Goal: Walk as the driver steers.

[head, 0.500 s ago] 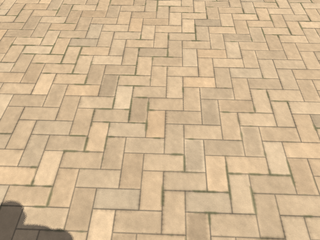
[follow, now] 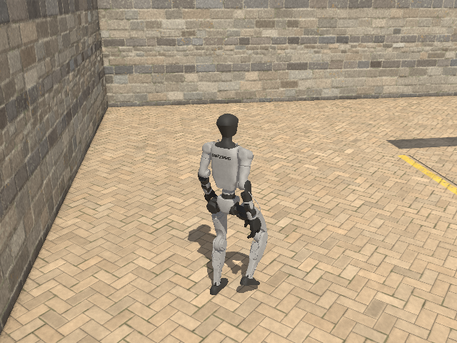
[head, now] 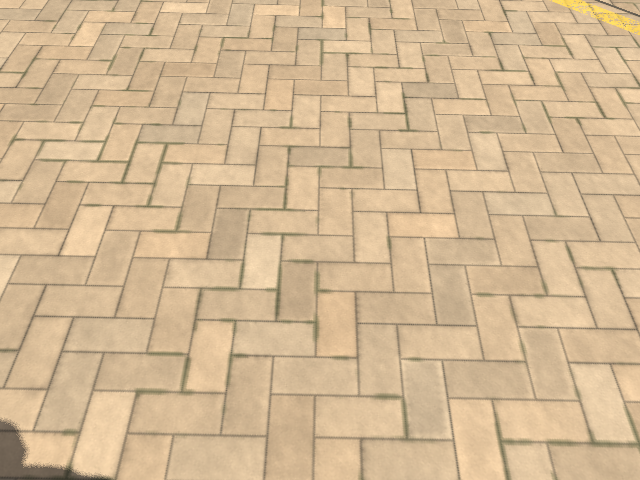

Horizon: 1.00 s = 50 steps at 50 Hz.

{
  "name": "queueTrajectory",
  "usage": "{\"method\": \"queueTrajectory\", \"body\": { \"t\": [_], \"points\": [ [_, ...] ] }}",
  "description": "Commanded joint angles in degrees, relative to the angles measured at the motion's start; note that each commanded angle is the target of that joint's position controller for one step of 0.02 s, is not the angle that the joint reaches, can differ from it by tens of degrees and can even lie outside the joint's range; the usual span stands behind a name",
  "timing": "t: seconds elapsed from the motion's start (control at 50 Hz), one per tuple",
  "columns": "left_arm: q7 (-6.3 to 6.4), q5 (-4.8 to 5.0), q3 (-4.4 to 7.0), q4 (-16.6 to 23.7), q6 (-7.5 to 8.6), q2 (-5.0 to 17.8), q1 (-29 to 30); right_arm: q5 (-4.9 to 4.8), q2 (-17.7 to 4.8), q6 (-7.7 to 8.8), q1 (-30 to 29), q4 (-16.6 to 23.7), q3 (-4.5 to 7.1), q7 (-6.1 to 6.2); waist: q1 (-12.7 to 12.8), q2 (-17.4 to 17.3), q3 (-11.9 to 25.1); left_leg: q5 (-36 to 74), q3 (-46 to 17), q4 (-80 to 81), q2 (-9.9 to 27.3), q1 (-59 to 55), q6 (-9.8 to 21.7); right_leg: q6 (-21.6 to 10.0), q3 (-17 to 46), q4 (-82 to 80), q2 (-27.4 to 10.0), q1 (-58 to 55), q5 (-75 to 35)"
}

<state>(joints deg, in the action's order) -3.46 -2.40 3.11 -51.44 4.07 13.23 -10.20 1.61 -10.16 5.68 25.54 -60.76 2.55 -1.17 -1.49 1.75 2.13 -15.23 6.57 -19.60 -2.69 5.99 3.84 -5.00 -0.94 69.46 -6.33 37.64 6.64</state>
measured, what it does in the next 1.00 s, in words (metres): walks ahead: right foot, then left foot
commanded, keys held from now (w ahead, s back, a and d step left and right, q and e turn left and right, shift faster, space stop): w+shift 0.80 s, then w+e+shift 0.20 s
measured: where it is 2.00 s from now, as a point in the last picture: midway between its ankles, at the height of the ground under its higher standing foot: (350, 102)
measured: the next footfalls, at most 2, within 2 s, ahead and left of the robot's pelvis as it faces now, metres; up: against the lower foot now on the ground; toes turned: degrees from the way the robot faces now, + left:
right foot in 0.30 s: +0.45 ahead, -0.08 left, +0.00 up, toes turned -4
left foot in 0.76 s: +0.91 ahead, +0.08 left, +0.00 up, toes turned +4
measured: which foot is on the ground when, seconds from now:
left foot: down 0.00-0.30, up 0.32-0.74, down 0.76-1.00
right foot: up 0.00-0.28, down 0.30-0.78, up 0.80-1.00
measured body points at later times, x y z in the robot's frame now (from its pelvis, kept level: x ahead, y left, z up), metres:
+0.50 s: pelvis +0.42 -0.03 -0.01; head +0.44 -0.02 +0.44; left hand +0.39 +0.24 -0.15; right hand +0.55 -0.28 -0.12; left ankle +0.43 +0.13 -0.64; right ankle +0.41 -0.08 -0.74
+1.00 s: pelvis +0.91 +0.02 +0.00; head +0.92 +0.01 +0.45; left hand +1.05 +0.27 -0.12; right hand +0.86 -0.25 -0.14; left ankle +0.87 +0.08 -0.74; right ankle +0.94 -0.13 -0.65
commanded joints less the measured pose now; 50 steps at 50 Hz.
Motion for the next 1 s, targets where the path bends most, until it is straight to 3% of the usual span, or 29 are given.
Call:
{"method": "queueTrajectory", "body": {
  "t": [0.02, 0.08, 0.18, 0.22, 0.26, 0.28, 0.3, 0.32, 0.34, 0.36, 0.38, 0.42, 0.46, 0.5, 0.56, 0.62, 0.66, 0.7, 0.74, 0.76, 0.78, 0.8, 0.82, 0.84, 0.86, 0.9, 0.92, 0.96, 1.0],
  "points": [
    [-0.41, 0.22, -0.17, 4.35, -0.95, 1.74, 5.23, -0.51, -6.39, 1.68, 1.57, 2.84, 0.64, 0.33, 1.02, -2.91, -10.31, -5.31, -15.06, 17.97, 13.77, 0.32, 5.57, 1.69, -0.49, -5.12, -1.86, 13.32, -5.59],
    [-0.44, 0.81, -0.63, 7.57, -0.82, 1.5, 13.64, -0.81, -5.56, 2.3, 4.28, 2.87, 0.07, 0.48, -0.34, -2.94, -12.32, 4.72, -10.5, 20.5, 12.54, -0.65, 6.5, 2.27, -3.05, -17.99, -0.34, 11.25, -9.94],
    [-0.33, 1.3, -1.43, 10.19, -0.35, 1.12, 19.7, -1.16, -7.01, 2.67, 6.66, 1.98, -0.13, 1.31, -0.63, -4.0, -12.5, 33.08, -4.0, 21.47, 13.62, -11.42, 5.74, -1.81, -7.48, -34.13, 3.35, 2.59, -11.61],
    [0.6, 1.38, -1.01, 10.06, -0.18, 2.52, 16.95, -0.5, -9.31, 2.34, 6.49, 1.72, 0.15, 1.55, 1.44, -7.25, -8.01, 61.6, -2.29, 12.82, 14.7, -16.73, 4.82, -3.93, -9.84, -35.49, 8.1, -4.71, -6.3],
    [1.7, 1.38, 0.43, 6.8, 0.1, 6.08, 3.15, 0.86, -12.83, 0.85, 5.76, 1.25, 1.15, 2.51, 8.24, -11.01, 0.52, 76.94, -1.74, -6.77, 16.15, -18.95, 4.17, -5.94, -8.76, -35.46, 11.73, -18.3, 1.62],
    [2.42, 1.23, 1.59, 2.87, 0.21, 8.2, -9.28, 0.98, -13.84, -0.02, 3.43, 1.82, 1.63, 2.76, 13.94, -10.32, 6.13, 72.4, -0.82, -22.62, 15.12, -14.45, 3.77, -6.83, -7.91, -39.36, 11.72, -31.5, 2.27],
    [3.32, -0.08, 3.03, 0.61, 0.19, 12.24, -19.34, 0.86, -11.0, 0.02, 2.63, 3.3, 1.18, 2.41, 16.63, -7.16, 12.36, 52.81, -1.81, -41.9, 12.15, 0.26, 4.29, -8.26, 3.19, -37.06, 2.03, -48.02, 17.14],
    [3.04, -1.05, 4.38, 0.29, 0.1, 16.0, -18.99, -2.5, -1.21, 1.25, 7.9, 5.46, -0.57, 0.42, 8.3, 13.18, 18.72, -4.36, -5.78, -65.74, -1.0, 25.73, 1.54, -14.34, 39.71, -47.71, -14.81, -63.61, 36.85],
    [1.96, -0.11, 4.22, 0.3, 0.07, 13.5, -14.89, -2.97, -6.96, 2.12, 4.02, 6.83, 0.31, 0.56, 8.28, 6.86, 16.94, -5.16, -12.99, -70.17, 0.3, 34.81, 3.86, -14.91, 49.18, -56.31, -14.32, -61.61, 39.63],
    [1.88, 0.04, 3.32, -0.02, 0.76, 9.51, -10.27, -2.66, -8.39, 2.29, -4.25, 9.01, 0.64, 0.93, 7.47, 1.52, 6.76, -0.08, -11.82, -68.46, 4.05, 37.98, 4.51, -13.13, 37.81, -56.15, -12.58, -52.8, 31.23],
    [1.78, 0.01, 2.35, -1.0, 1.38, 5.34, -8.98, -2.17, -7.37, 2.34, -6.02, 9.74, 0.27, 0.79, 5.3, -4.49, 1.51, 2.12, -11.59, -63.86, 6.54, 35.49, 4.72, -11.51, 30.37, -57.52, -11.04, -42.82, 23.11],
    [2.42, 0.06, 0.94, -2.72, 2.4, 2.18, -7.65, 0.23, -4.3, 0.55, -6.18, 10.48, -0.44, -0.32, 0.2, -4.26, -2.5, 2.42, -12.36, -57.75, 9.28, 29.23, 3.55, -8.12, 20.75, -59.78, -6.12, -29.57, 18.23],
    [2.68, 1.23, 0.61, -3.97, 3.38, 2.54, -9.38, 0.97, -3.03, -1.0, -7.58, 11.65, -0.93, -1.41, -1.29, -1.61, -5.87, 2.79, -11.18, -53.87, 11.17, 30.71, 1.85, -7.54, 16.13, -63.07, -4.31, -25.04, 17.06],
    [2.48, 1.73, 0.62, -4.28, 3.95, 4.09, -11.52, 1.24, -4.09, -1.68, -14.3, 14.5, -1.22, -1.82, -0.61, -1.41, -9.62, 7.51, -8.3, -48.69, 12.41, 36.06, 0.42, -7.53, 11.73, -66.17, -2.61, -23.43, 11.89],
    [1.9, 2.4, 0.29, -4.06, 4.47, 4.17, -14.42, 0.7, -4.93, -1.23, -24.06, 18.21, -1.91, -2.22, 1.73, -2.15, -12.06, 19.16, -3.56, -31.27, 11.24, 33.49, -0.48, -6.23, 3.88, -68.17, 1.66, -22.08, -2.99],
    [2.41, 3.23, 0.22, -5.28, 5.2, 6.04, -18.94, -0.41, -4.7, -0.7, -30.82, 20.33, -2.7, -2.77, 4.16, -1.25, -12.94, 28.26, 0.71, -17.29, 7.92, 25.43, 1.11, -4.73, 1.55, -72.11, 0.03, -26.43, -20.0],
    [2.83, 2.84, 0.2, -5.82, 4.93, 7.7, -20.21, -0.46, -6.15, -0.58, -32.03, 20.92, -2.45, -2.33, 4.4, 0.13, -11.4, 27.8, 1.79, -11.97, 5.47, 25.26, 2.64, -3.6, -0.37, -69.68, -1.02, -37.21, -34.38],
    [3.55, 1.77, 0.42, -6.05, 4.08, 10.12, -20.58, -0.02, -8.19, -0.55, -29.19, 20.56, -1.67, -1.47, 2.15, 3.76, -6.28, 20.05, 3.11, -11.13, 0.88, 21.54, 3.97, -2.64, -1.31, -60.51, -2.82, -46.49, -57.83],
    [4.79, 0.07, 1.11, -6.15, 2.37, 12.72, -18.54, -0.22, -12.16, -0.71, -13.06, 16.25, 0.21, -0.05, -6.27, 6.88, 3.36, 11.13, 0.73, -11.45, -1.74, 6.41, 5.91, -2.35, -1.31, -39.86, -4.78, -48.14, -66.19],
    [5.08, -0.13, 1.36, -5.51, 1.64, 13.02, -15.63, 0.12, -14.13, -0.97, -1.12, 12.46, 1.38, 0.91, -12.28, 5.96, 8.04, 9.45, -0.72, -9.34, 0.3, -5.65, 6.95, -2.23, -2.49, -23.88, -3.36, -42.23, -57.92],
    [4.7, -0.34, 0.51, -3.85, 1.81, 8.2, -15.21, 1.2, -18.79, -1.26, 8.08, 10.74, 2.87, 1.96, -13.64, -0.47, 14.18, -5.47, -13.52, -13.64, 12.36, -19.42, 8.11, -3.03, -2.06, -1.91, 1.26, -28.33, -29.85],
    [2.97, 4.06, -1.06, -1.66, 2.98, 0.48, -23.74, 2.14, -21.11, -1.2, 4.24, 10.84, 3.77, 1.04, -3.62, -21.16, 21.33, -18.85, -50.09, -1.55, 26.26, -33.8, 16.1, -0.48, 3.7, 18.88, 12.11, -4.08, 18.5],
    [3.82, 3.91, -0.42, -1.01, 3.19, 5.89, -17.79, 1.3, -16.47, -1.13, -1.47, 11.68, 3.64, -0.03, -4.48, -9.79, 15.62, -21.19, -49.35, 3.81, 23.76, -29.5, 13.87, -2.82, 7.22, 19.44, 7.27, 3.02, 13.92],
    [3.88, 3.76, -0.21, 0.27, 3.18, 6.58, -11.21, 1.09, -12.06, -0.34, -5.17, 11.53, 2.64, -0.2, -3.87, -3.41, 6.52, -14.54, -38.49, 4.8, 22.36, -19.42, 11.75, -2.93, 6.49, 15.5, 4.57, 3.93, 8.45],
    [3.62, 3.28, -0.54, 0.45, 2.9, 5.26, -9.8, 1.55, -8.87, 0.27, -6.73, 10.63, 1.96, -0.33, -1.67, 1.67, 1.29, -7.71, -31.63, 6.73, 20.68, -10.21, 9.94, -2.99, 6.43, 11.63, 2.44, 1.49, 6.75],
    [2.11, 1.28, -1.06, 0.74, 0.74, 2.4, -11.06, 1.17, -6.32, 1.23, -6.76, 8.72, 0.84, 0.2, 2.26, -1.19, -2.39, -3.48, -21.46, 9.91, 17.43, 1.02, 6.05, -2.29, 6.92, 7.52, -0.14, -3.66, 5.41],
    [1.58, 0.95, -1.13, 1.12, -0.28, 1.73, -10.65, 0.41, -5.97, 1.82, -6.08, 7.76, 0.69, 0.16, 3.14, -2.66, -4.06, -1.84, -18.11, 11.46, 16.39, 3.28, 4.79, -1.78, 6.82, 6.5, -1.07, -3.52, 5.12],
    [0.81, 0.96, -1.19, 3.26, -1.56, 1.63, -6.36, -0.78, -7.13, 2.74, -5.52, 7.08, 0.82, -0.06, 3.69, -3.07, -7.13, 4.12, -10.46, 13.83, 15.03, 5.17, 2.07, -0.89, 5.35, 3.91, -2.07, 0.82, 1.63],
    [0.36, 1.47, -1.61, 6.36, -1.71, 1.58, 0.68, -0.59, -7.11, 3.3, -4.58, 6.9, 0.64, -0.35, 2.65, -3.81, -9.95, 16.1, -1.88, 15.39, 11.81, 6.81, -0.6, -0.78, 1.88, -3.27, -1.35, 2.41, -4.99]
  ]
}}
